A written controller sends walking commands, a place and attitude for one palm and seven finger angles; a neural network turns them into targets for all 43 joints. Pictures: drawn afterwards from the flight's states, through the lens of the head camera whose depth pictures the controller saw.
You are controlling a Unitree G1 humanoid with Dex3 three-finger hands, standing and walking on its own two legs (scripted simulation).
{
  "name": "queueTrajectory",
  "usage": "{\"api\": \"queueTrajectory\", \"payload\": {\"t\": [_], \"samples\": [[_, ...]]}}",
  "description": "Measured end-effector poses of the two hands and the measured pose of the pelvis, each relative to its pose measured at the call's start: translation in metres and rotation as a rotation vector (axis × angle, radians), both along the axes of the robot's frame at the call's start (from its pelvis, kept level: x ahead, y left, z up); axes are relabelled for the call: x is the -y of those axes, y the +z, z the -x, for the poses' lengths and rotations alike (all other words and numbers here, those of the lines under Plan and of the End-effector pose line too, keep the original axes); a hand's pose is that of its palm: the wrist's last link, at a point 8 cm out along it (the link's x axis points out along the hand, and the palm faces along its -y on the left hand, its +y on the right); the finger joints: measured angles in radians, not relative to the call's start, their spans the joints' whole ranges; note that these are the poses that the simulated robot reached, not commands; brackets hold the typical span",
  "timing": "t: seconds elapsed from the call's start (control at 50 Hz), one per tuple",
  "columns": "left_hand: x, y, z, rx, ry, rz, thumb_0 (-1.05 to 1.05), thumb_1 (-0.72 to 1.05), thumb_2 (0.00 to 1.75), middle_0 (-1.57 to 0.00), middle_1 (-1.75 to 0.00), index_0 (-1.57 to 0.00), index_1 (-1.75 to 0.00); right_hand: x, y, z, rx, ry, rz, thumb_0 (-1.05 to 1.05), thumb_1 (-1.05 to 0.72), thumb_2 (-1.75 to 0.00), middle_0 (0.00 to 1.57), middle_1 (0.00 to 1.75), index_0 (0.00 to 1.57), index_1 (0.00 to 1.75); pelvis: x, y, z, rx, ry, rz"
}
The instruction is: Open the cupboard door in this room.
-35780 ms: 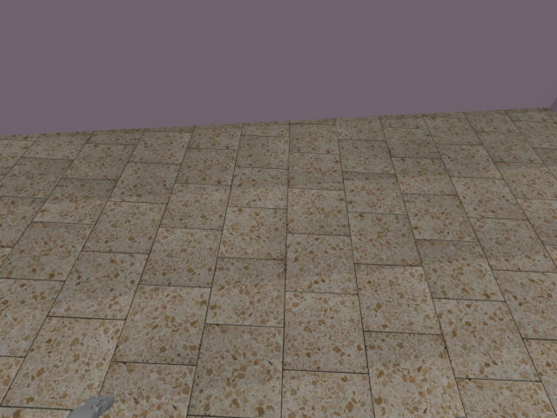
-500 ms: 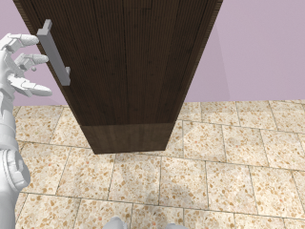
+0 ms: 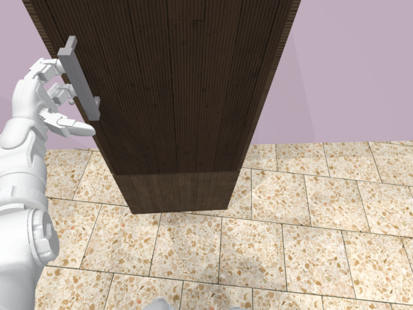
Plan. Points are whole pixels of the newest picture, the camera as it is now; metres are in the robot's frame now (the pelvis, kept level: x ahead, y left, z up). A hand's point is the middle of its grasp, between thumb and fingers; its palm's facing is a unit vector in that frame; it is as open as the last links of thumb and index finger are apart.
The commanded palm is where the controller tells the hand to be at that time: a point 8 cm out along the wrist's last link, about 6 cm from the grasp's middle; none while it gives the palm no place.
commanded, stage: slide the fingers in behind the handle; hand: left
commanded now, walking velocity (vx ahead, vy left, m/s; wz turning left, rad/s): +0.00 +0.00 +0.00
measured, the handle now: (84, 81) +0.53 +0.22 +0.12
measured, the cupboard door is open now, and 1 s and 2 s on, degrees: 0 0 2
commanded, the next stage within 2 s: close the thumb around the handle in 0.86 s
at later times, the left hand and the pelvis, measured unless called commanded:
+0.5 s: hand (85, 101) +0.48 +0.21 +0.12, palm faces +0.01 -1.00 +0.02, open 14.0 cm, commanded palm +0.45 +0.26 +0.12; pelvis -0.01 +0.00 +0.00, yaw +0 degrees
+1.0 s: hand (84, 101) +0.48 +0.21 +0.12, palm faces +0.03 -1.00 +0.01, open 14.0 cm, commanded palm +0.46 +0.25 +0.12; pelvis +0.00 +0.00 +0.00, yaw +0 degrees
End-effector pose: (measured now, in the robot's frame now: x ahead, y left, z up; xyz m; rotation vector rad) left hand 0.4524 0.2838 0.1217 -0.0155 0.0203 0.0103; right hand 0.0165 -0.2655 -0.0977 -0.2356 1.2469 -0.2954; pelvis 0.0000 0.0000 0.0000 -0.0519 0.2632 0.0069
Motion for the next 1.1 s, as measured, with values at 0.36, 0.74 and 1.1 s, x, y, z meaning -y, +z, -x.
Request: {"api": "queueTrajectory", "payload": {"t": [0.36,0.74,1.1], "samples": [[0.016,-0.002,-0.001,-0.006,0.020,-0.008,-0.01,-0.50,0.30,-0.30,-1.20,-0.30,-1.20,0.001,0.000,0.010,0.010,-0.011,-0.005,0.01,-0.91,-0.90,0.21,0.30,0.20,0.30,0.003,0.000,0.006,0.008,-0.004,-0.004],[0.022,-0.005,-0.007,0.004,0.026,-0.013,-0.01,-0.50,0.30,-0.30,-1.20,-0.31,-1.20,0.001,-0.001,0.018,-0.005,-0.021,-0.003,0.01,-0.91,-0.90,0.21,0.30,0.20,0.30,0.002,-0.001,0.006,0.000,-0.010,-0.004],[0.025,-0.003,-0.004,0.012,0.011,-0.011,-0.01,-0.42,0.33,-0.31,-1.21,-0.30,-1.20,-0.003,-0.001,0.004,0.014,-0.005,-0.009,0.01,-0.91,-0.90,0.21,0.30,0.20,0.30,-0.001,0.000,0.002,0.004,-0.004,-0.003]]}}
